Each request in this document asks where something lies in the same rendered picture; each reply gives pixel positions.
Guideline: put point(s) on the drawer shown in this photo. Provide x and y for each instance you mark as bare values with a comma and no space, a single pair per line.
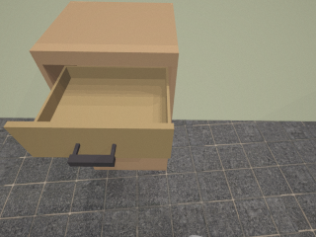
98,106

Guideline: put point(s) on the handle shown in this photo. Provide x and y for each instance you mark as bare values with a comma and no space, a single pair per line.
92,160

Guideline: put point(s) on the cabinet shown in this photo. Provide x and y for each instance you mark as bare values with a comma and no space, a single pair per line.
95,33

